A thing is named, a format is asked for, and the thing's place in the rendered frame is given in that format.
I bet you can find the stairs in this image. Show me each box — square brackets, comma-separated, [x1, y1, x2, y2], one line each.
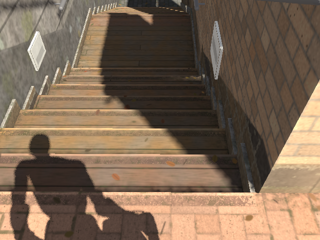
[0, 68, 244, 193]
[96, 7, 188, 15]

